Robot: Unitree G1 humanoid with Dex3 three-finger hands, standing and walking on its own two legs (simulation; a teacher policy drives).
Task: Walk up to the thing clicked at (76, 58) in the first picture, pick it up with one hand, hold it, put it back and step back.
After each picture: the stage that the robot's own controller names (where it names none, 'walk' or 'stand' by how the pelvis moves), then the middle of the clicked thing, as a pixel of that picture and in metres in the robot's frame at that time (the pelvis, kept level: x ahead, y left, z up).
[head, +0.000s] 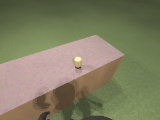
stand; (78, 63) +0.58 +0.14 -0.10
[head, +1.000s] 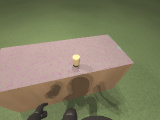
walk; (76, 61) +0.55 +0.16 -0.07
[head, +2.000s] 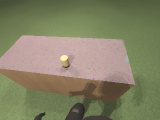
walk; (65, 61) +0.50 +0.28 -0.07
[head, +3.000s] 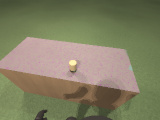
stand; (73, 66) +0.51 +0.17 -0.09
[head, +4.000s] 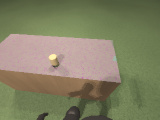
stand; (54, 61) +0.50 +0.35 -0.07
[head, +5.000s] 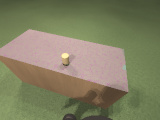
stand; (65, 59) +0.55 +0.25 -0.07
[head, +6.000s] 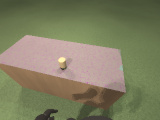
stand; (62, 63) +0.53 +0.28 -0.09
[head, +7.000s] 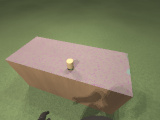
stand; (70, 64) +0.55 +0.24 -0.10
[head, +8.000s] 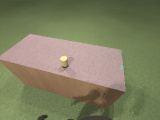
stand; (64, 62) +0.56 +0.28 -0.10
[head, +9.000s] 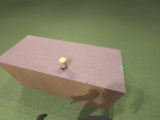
stand; (63, 63) +0.54 +0.28 -0.10
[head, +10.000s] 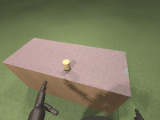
rise first; (66, 65) +0.53 +0.27 -0.09
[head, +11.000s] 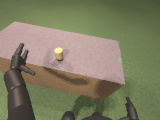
go down; (59, 55) +0.57 +0.25 -0.05
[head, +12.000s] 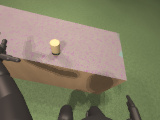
go down; (55, 48) +0.55 +0.25 -0.02
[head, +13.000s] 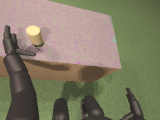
close in; (36, 37) +0.55 +0.27 +0.02
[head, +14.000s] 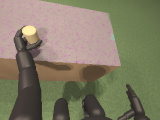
close; (32, 37) +0.56 +0.27 +0.03
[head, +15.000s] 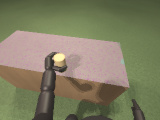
lift; (60, 63) +0.39 +0.20 +0.10
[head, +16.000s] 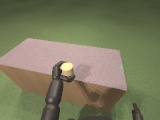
hold; (68, 72) +0.32 +0.15 +0.11
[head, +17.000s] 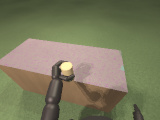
hold; (68, 72) +0.33 +0.15 +0.11
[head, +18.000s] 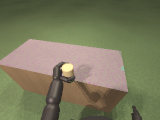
hold; (68, 73) +0.32 +0.15 +0.11
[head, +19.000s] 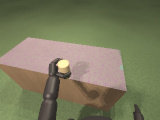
crouch; (64, 69) +0.34 +0.18 +0.11
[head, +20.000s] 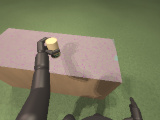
crouch; (53, 48) +0.48 +0.22 +0.13
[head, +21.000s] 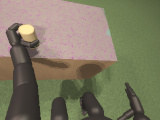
lower; (30, 37) +0.55 +0.25 +0.05
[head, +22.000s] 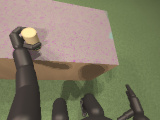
lower; (32, 40) +0.54 +0.26 +0.03
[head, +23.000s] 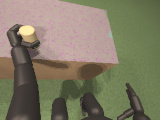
lower; (30, 38) +0.55 +0.26 +0.03
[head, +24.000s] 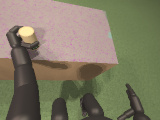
lower; (30, 39) +0.54 +0.26 +0.03
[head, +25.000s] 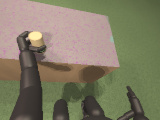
loosen; (38, 43) +0.53 +0.25 +0.03
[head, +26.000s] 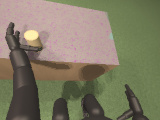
withdraw; (34, 42) +0.53 +0.25 +0.03
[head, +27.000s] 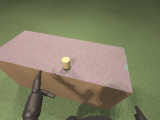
sink last; (66, 64) +0.49 +0.23 -0.04
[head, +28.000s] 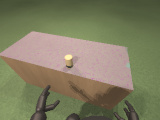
stand; (69, 61) +0.53 +0.23 -0.04
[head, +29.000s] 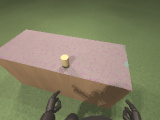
stand; (65, 61) +0.51 +0.24 -0.03
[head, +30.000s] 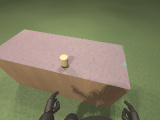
stand; (64, 61) +0.51 +0.24 -0.03
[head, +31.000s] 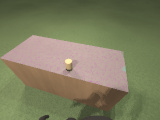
stand; (68, 65) +0.54 +0.22 -0.08
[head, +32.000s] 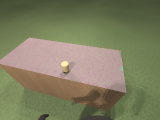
stand; (65, 67) +0.51 +0.25 -0.10
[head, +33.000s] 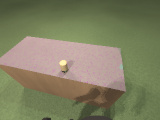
stand; (64, 66) +0.50 +0.26 -0.09
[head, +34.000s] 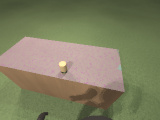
walk; (63, 67) +0.50 +0.27 -0.10
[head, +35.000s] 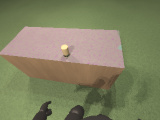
walk; (65, 51) +0.62 +0.29 -0.09
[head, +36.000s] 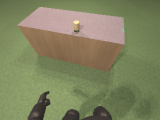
walk; (76, 26) +0.96 +0.22 -0.07
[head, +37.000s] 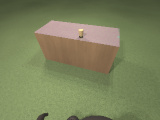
stand; (81, 33) +1.15 +0.22 -0.08
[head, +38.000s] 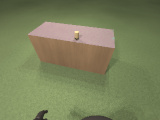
stand; (76, 35) +1.12 +0.23 -0.10
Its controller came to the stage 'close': yes
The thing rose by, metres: 0.22
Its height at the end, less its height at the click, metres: +0.00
